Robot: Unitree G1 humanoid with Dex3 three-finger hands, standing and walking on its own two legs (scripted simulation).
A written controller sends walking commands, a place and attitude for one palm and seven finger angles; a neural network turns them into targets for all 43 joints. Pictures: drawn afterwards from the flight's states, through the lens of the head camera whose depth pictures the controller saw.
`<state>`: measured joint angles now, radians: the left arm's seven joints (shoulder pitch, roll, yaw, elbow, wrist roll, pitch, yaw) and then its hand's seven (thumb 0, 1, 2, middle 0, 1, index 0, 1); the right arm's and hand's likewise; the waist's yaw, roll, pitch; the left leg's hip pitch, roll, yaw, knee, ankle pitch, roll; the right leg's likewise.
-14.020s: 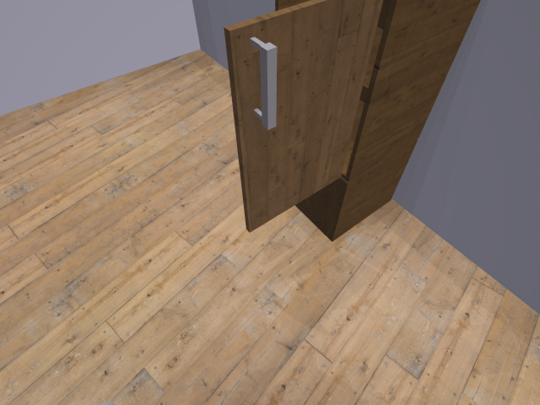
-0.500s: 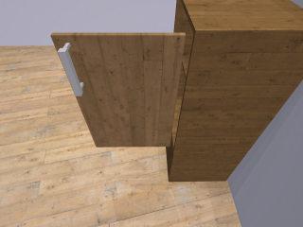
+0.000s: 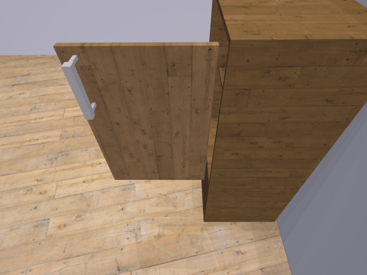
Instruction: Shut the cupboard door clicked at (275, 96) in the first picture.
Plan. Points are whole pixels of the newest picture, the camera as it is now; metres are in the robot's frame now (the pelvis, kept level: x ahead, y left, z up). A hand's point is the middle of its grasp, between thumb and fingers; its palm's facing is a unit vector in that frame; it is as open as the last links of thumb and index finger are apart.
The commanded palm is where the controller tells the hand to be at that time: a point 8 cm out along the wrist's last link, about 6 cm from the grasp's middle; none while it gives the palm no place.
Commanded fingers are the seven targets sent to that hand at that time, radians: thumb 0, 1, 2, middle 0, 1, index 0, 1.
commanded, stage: shuffle to correct the standing spot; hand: left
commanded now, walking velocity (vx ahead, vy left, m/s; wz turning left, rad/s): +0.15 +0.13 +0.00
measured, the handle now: (82, 88) +0.51 +0.29 +0.14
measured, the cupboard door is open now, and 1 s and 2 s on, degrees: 90 90 90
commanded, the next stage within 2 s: come to a stop and stand still in 0.24 s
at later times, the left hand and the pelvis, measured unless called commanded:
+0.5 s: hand out of the picture +0.09 +0.22 -0.19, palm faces +0.01 -0.98 -0.20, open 7.4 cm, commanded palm none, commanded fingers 0.00 0.90 0.90 -0.20 -0.30 -0.20 -0.30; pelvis +0.07 +0.04 -0.01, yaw +0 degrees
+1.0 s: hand out of the picture +0.11 +0.20 -0.18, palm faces +0.02 -0.97 -0.23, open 7.4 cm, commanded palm none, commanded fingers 0.00 0.90 0.90 -0.20 -0.30 -0.20 -0.30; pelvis +0.06 +0.03 -0.02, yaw +0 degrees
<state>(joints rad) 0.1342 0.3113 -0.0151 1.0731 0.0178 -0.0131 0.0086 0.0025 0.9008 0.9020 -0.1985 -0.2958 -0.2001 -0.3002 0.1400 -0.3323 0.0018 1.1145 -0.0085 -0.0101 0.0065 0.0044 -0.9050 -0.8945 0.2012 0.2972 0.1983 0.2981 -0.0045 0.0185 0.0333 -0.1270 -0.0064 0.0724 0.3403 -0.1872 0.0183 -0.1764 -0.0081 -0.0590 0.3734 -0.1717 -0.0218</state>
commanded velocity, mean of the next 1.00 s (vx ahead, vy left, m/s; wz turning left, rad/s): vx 0.00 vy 0.02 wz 0.00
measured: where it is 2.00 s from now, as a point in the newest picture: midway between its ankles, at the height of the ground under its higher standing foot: outside the picture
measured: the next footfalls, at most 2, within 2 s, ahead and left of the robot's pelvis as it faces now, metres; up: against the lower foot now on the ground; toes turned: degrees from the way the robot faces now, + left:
right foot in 0.58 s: +0.15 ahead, -0.08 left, +0.00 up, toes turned -1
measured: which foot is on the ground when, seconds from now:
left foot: down 0.00-1.00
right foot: down 0.00-0.32, up 0.34-0.56, down 0.58-1.00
